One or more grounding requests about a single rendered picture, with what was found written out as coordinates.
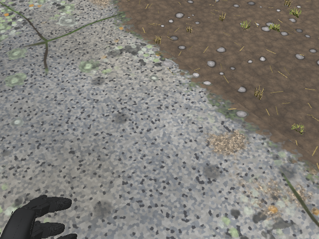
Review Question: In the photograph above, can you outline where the left robot hand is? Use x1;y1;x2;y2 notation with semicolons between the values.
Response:
0;194;78;239

